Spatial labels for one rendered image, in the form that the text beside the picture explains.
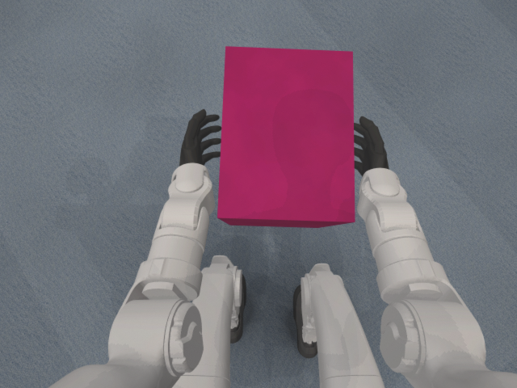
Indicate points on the right robot upper arm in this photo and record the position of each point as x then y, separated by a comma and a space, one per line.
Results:
437, 344

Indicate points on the robot right shin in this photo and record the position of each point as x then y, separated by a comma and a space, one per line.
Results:
309, 331

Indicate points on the robot left hand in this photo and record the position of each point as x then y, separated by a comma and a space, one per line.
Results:
192, 147

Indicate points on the carton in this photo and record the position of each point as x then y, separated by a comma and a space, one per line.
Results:
287, 138

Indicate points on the robot right hand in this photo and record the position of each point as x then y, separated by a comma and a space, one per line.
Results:
373, 154

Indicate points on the robot right forearm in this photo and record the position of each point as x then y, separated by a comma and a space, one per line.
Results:
404, 261

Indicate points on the robot left forearm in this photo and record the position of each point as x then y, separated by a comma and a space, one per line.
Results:
172, 270

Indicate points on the right robot thigh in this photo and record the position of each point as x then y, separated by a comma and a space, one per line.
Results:
345, 359

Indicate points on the left robot upper arm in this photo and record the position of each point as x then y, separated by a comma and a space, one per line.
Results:
153, 343

